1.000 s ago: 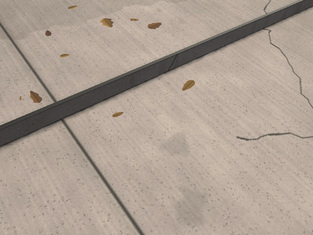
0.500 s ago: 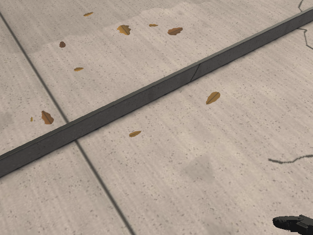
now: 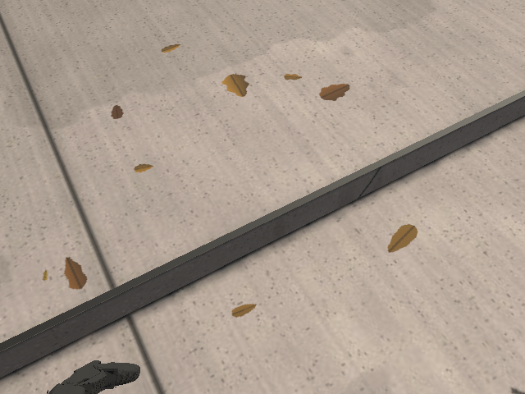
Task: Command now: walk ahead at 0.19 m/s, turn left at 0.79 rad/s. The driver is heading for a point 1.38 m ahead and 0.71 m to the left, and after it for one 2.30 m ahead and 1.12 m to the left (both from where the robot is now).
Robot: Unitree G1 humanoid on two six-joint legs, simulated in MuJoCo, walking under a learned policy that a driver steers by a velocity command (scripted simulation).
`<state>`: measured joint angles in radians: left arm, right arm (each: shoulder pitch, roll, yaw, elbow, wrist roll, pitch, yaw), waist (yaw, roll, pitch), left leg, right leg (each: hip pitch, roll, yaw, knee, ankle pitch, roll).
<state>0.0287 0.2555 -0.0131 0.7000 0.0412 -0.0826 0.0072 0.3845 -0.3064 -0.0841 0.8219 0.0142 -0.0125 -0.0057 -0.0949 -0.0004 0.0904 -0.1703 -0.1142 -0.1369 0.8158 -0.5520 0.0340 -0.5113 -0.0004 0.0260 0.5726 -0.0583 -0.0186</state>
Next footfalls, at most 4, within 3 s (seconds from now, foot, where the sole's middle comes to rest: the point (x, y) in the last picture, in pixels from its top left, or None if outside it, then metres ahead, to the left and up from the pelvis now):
0.40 left None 0.07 0.11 -0.75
0.84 right None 0.20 -0.02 -0.75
1.16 left None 0.02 0.10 -0.75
1.72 right None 0.28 0.02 -0.75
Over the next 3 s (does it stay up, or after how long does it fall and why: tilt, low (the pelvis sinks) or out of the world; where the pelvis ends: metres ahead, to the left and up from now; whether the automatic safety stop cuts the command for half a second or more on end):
stays up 0.95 0.76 0.12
